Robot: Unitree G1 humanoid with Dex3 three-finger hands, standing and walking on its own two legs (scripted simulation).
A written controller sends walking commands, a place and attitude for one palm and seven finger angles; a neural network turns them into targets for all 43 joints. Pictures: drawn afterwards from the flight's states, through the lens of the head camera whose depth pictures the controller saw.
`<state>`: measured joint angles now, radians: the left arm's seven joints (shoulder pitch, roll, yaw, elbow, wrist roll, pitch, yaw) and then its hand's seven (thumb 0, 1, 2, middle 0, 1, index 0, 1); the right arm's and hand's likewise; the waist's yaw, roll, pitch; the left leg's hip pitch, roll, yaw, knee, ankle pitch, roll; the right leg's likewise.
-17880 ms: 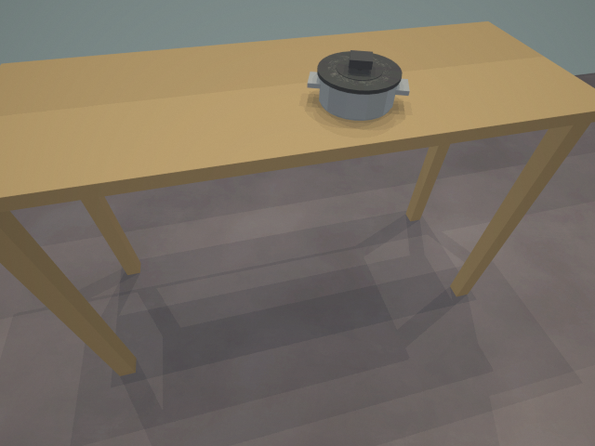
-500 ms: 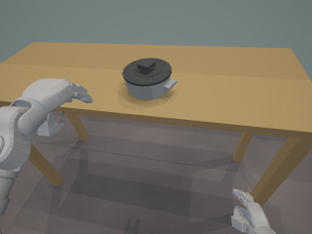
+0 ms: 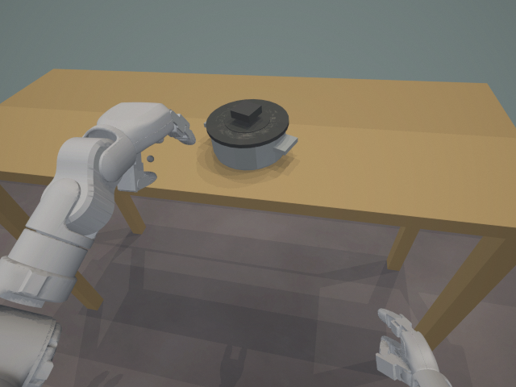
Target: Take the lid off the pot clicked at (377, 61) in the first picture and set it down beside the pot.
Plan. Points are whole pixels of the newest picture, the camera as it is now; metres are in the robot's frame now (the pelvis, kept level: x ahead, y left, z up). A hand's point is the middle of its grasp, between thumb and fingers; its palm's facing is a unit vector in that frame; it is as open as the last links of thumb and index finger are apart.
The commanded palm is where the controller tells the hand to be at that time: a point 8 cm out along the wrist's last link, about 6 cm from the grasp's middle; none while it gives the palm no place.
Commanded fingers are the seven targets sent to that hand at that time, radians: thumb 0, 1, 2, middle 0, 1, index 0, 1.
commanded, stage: move the open hand above the knob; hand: left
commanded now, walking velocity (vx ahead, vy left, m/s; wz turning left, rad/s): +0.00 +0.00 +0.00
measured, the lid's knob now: (246, 111) +0.59 +0.10 +0.15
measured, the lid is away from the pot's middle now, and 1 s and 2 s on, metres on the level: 0.00 0.00 0.00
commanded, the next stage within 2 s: none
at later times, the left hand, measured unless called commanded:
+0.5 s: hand (194, 128) +0.43 +0.15 +0.21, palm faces -0.21 -0.01 -0.98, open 10.3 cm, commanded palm +0.42 +0.15 +0.28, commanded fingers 0.00 -0.41 1.62 -0.84 -0.08 -0.84 -0.08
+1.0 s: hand (221, 99) +0.51 +0.13 +0.21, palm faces -0.26 -0.02 -0.97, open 10.3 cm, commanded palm +0.51 +0.13 +0.28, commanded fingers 0.00 -0.41 1.62 -0.84 -0.08 -0.84 -0.08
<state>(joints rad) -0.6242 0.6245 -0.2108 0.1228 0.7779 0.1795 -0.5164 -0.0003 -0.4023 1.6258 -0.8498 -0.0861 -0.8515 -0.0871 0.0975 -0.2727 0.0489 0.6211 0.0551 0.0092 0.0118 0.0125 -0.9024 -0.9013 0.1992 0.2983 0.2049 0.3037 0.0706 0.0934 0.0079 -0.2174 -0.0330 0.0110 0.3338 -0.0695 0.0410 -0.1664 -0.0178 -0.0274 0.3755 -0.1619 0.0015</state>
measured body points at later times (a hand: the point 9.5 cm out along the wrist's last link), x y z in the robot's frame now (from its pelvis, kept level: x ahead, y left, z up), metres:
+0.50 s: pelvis +0.03 -0.01 +0.00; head +0.03 -0.05 +0.45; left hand +0.44 +0.15 +0.26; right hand +0.22 -0.25 -0.10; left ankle +0.07 +0.09 -0.74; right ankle +0.03 -0.13 -0.74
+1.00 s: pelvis +0.05 +0.00 +0.00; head +0.07 -0.03 +0.45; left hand +0.52 +0.13 +0.27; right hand +0.17 -0.26 -0.12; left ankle +0.07 +0.09 -0.74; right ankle +0.03 -0.13 -0.74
